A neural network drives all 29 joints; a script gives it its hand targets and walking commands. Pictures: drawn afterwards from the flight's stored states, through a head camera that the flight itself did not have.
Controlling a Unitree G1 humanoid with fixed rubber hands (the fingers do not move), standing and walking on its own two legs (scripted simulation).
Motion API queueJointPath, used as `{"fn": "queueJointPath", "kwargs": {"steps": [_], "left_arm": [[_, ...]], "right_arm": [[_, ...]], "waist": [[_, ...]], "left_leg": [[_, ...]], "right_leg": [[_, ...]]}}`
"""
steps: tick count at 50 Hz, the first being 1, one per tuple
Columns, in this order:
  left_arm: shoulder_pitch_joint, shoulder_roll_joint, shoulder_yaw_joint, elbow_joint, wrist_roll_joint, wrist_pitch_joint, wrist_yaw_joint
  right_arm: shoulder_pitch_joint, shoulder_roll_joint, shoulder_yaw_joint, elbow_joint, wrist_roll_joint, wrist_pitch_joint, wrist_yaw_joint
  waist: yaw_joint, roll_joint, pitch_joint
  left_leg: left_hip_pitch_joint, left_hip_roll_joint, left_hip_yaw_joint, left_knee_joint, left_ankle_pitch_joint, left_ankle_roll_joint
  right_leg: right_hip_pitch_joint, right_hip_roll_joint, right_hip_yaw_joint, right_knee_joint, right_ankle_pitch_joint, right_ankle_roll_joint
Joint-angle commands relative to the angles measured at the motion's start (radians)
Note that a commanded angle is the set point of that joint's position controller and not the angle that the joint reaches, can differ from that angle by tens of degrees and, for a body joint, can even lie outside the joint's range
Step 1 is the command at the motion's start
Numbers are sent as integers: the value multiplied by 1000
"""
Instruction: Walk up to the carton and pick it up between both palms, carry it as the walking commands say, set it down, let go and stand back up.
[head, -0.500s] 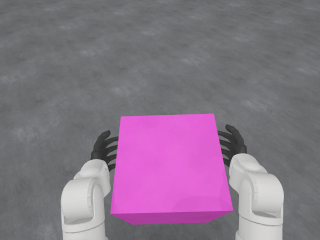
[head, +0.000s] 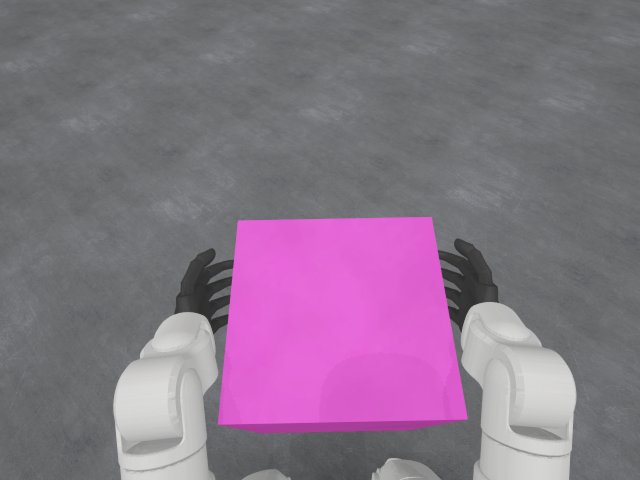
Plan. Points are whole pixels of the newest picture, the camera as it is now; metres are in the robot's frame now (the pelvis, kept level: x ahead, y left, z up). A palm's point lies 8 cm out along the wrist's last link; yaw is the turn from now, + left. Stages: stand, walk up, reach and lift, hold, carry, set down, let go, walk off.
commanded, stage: carry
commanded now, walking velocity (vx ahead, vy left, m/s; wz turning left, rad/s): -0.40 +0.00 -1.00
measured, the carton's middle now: (335, 339) +0.27 +0.00 +0.02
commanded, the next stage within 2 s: none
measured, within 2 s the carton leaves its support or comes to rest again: neither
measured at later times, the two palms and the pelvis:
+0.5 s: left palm (272, 211) +0.43 +0.08 +0.09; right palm (502, 292) +0.29 -0.19 +0.09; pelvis +0.12 +0.07 +0.00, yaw -28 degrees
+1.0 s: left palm (335, 175) +0.48 -0.01 +0.10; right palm (526, 323) +0.25 -0.20 +0.10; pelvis +0.20 +0.11 +0.00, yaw -52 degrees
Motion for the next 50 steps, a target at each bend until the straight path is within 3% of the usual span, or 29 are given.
{"fn": "queueJointPath", "kwargs": {"steps": [1,3,4,8,9,10,11,12,13,17,21,24,25,26,27,28,30,31,33,34,36,37,38,39,41,42,45,49,50], "left_arm": [[-379,-874,-639,-181,-344,-30,-120],[-356,-875,-648,-177,-339,-30,-122],[-356,-866,-649,-180,-350,-31,-121],[-417,-904,-703,-240,-350,-44,-122],[-453,-864,-716,-272,-359,-50,-112],[-400,-894,-720,-244,-347,-43,-113],[-397,-851,-700,-217,-336,-49,-113],[-406,-869,-704,-215,-338,-55,-115],[-360,-922,-708,-209,-347,-62,-121],[-338,-878,-699,-193,-364,-62,-127],[-353,-839,-706,-214,-357,-46,-117],[-351,-861,-695,-189,-358,-45,-121],[-347,-861,-681,-168,-353,-42,-129],[-379,-844,-669,-179,-356,-49,-126],[-321,-852,-633,-123,-348,-53,-120],[-446,-800,-608,-104,-338,-54,-111],[-333,-883,-613,-101,-323,-51,-123],[-362,-873,-611,-82,-309,-46,-124],[-358,-898,-644,-106,-335,-40,-123],[-297,-837,-640,-90,-313,-43,-114],[-369,-893,-701,-201,-354,-60,-110],[-408,-901,-716,-219,-352,-60,-112],[-421,-909,-740,-235,-354,-70,-109],[-438,-891,-758,-246,-354,-70,-101],[-499,-850,-750,-260,-362,-76,-99],[-409,-887,-765,-241,-360,-65,-97],[-344,-879,-717,-150,-334,-48,-101],[-293,-818,-686,-165,-339,-28,-98],[-324,-825,-677,-171,-341,-34,-108]], "right_arm": [[-263,956,690,-101,358,8,126],[-264,942,679,-113,349,-4,126],[-217,944,670,-76,343,-1,124],[-243,994,672,-85,356,-25,143],[-251,937,658,-87,354,-33,149],[-197,968,652,-53,348,-28,146],[-270,938,642,-84,364,-37,149],[-274,954,651,-83,351,-39,155],[-258,990,664,-110,350,-47,145],[-269,910,658,-172,351,-46,143],[-189,890,639,-114,327,-26,138],[-220,916,672,-139,347,-26,136],[-232,901,683,-144,346,-22,133],[-212,904,681,-108,333,-19,128],[-251,909,708,-152,346,-20,131],[-411,854,696,-113,364,-10,137],[-342,903,721,-141,370,-15,139],[-400,875,718,-154,371,-12,142],[-280,890,680,-110,341,-12,134],[-271,850,685,-93,348,-14,136],[-205,911,667,-91,342,-30,142],[-231,937,674,-96,344,-36,149],[-280,921,680,-132,357,-52,156],[-222,919,636,-57,356,-54,154],[-317,880,614,-100,345,-66,152],[-172,922,610,-60,323,-59,145],[-252,885,607,-107,327,-40,144],[-188,832,627,-108,311,-11,132],[-274,849,650,-166,328,-22,130]], "waist": [[38,-226,-236],[40,-186,-291],[39,-243,-325],[5,-28,-426],[-20,117,-535],[12,382,-542],[16,293,-564],[15,160,-478],[19,117,-447],[27,113,-343],[28,200,-305],[53,337,-413],[81,216,-405],[64,-91,-409],[39,-456,-441],[49,-433,-340],[40,-318,-226],[38,-388,-167],[42,-314,-222],[40,-259,-290],[24,-152,-425],[-9,-45,-513],[-1,198,-556],[15,498,-581],[26,323,-463],[28,259,-394],[40,181,-252],[50,220,-287],[49,205,-336]], "left_leg": [[-225,-52,-151,-149,-7,-59],[-162,-73,-164,-264,61,-73],[-125,-80,-152,-334,86,-78],[166,-23,-72,-738,543,-26],[531,183,-187,-849,1270,46],[734,457,-320,-672,2060,171],[637,535,-302,-668,2158,233],[527,493,-224,-717,1976,221],[552,462,-174,-698,1894,175],[565,383,-38,-656,1750,98],[605,372,67,-578,1764,82],[565,271,195,-366,2067,-39],[417,275,164,-183,1885,-25],[132,209,135,52,1042,-65],[-198,25,84,241,-61,-97],[-240,-15,-80,246,-208,-97],[-216,24,-180,20,-110,-57],[-238,3,-160,-150,-79,-66],[-181,-61,-122,-324,13,-80],[-73,-34,-163,-430,80,-69],[154,8,-95,-682,351,-50],[372,79,-71,-832,721,-16],[704,342,-195,-770,1590,74],[799,529,-264,-623,2155,162],[634,510,-97,-648,2000,145],[598,468,-80,-641,1922,114],[475,365,51,-668,1690,56],[537,326,168,-553,1724,26],[561,339,188,-471,1896,14]], "right_leg": [[347,-183,536,-288,1611,-116],[336,-224,618,-281,1621,-143],[360,-215,610,-256,1696,-128],[233,-108,394,-30,1365,-20],[-11,-30,263,184,728,43],[-286,89,121,451,-233,86],[-238,33,106,650,-290,107],[-208,22,101,706,-230,116],[-249,15,85,725,-160,118],[-331,-15,28,565,-54,124],[-256,-17,-46,209,-21,89],[18,107,-119,-102,80,35],[154,99,-40,-194,250,15],[356,-46,229,-253,1092,-52],[582,-238,593,-116,2201,-200],[434,-226,694,-214,2155,-228],[285,-170,608,-274,1555,-132],[243,-162,643,-272,1564,-126],[278,-150,697,-245,1638,-148],[270,-146,666,-220,1582,-114],[257,-70,487,-83,1416,-46],[140,-40,383,48,1163,-9],[-204,90,212,237,139,53],[-360,71,115,501,-289,83],[-314,6,99,718,-183,100],[-348,-2,81,709,-123,109],[-330,-17,23,576,-36,117],[-186,15,-59,215,42,70],[-99,65,-116,98,26,45]]}}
